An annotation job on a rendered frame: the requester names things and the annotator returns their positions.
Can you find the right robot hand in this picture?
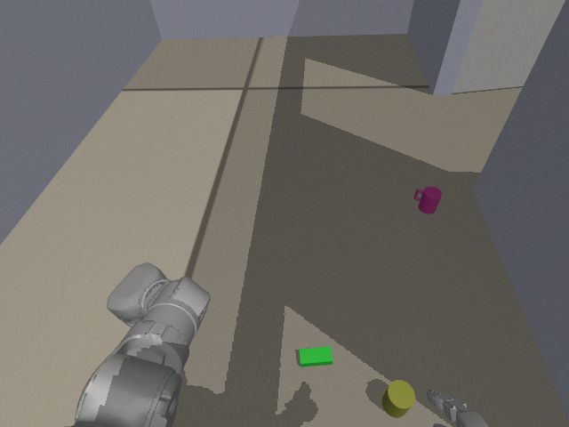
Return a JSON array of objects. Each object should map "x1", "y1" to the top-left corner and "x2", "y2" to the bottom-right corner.
[{"x1": 427, "y1": 390, "x2": 489, "y2": 427}]

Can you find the left robot arm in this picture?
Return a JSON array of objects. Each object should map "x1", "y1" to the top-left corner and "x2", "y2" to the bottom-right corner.
[{"x1": 71, "y1": 277, "x2": 210, "y2": 427}]

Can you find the left robot hand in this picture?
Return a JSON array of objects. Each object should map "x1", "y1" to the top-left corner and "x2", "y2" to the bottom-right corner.
[{"x1": 107, "y1": 262, "x2": 167, "y2": 327}]

